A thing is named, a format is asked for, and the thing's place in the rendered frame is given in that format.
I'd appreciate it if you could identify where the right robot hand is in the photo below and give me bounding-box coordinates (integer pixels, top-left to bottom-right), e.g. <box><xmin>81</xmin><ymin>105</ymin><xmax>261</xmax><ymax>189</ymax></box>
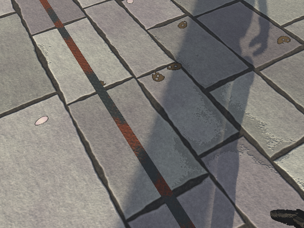
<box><xmin>270</xmin><ymin>209</ymin><xmax>304</xmax><ymax>228</ymax></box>

